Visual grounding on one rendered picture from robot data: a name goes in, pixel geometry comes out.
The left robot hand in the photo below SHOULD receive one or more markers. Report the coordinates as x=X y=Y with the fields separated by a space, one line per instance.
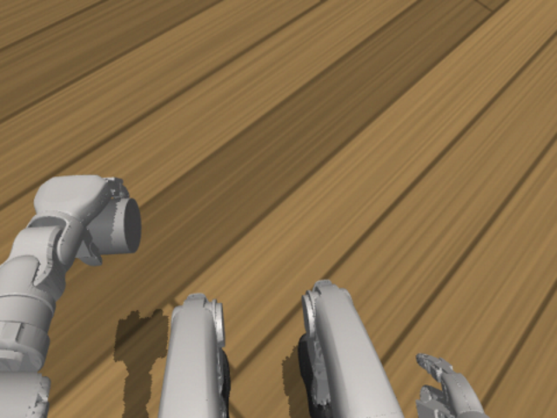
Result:
x=83 y=197

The right robot hand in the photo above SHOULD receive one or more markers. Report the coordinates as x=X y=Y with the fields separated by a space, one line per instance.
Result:
x=457 y=395

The right robot foot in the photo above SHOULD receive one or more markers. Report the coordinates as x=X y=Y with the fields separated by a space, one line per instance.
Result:
x=315 y=410

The can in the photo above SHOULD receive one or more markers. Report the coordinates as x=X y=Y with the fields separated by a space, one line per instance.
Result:
x=117 y=229

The left robot arm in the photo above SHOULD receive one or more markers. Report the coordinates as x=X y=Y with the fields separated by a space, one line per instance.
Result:
x=32 y=280

